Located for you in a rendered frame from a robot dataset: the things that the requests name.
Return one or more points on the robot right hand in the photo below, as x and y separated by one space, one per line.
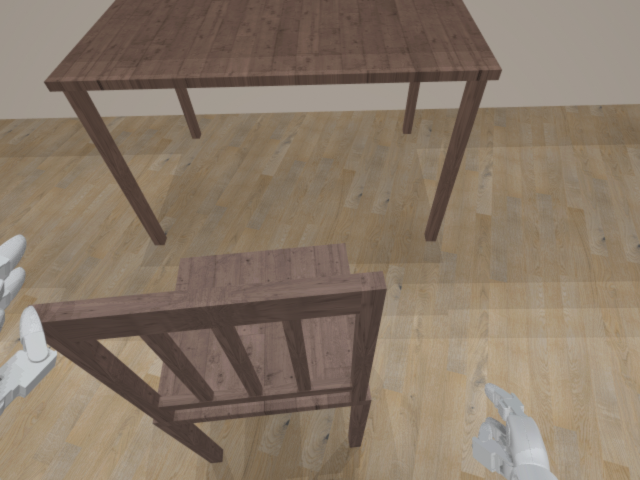
517 443

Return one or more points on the robot left hand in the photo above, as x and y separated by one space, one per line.
26 368

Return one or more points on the table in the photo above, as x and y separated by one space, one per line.
167 44

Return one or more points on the chair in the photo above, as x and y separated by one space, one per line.
243 335

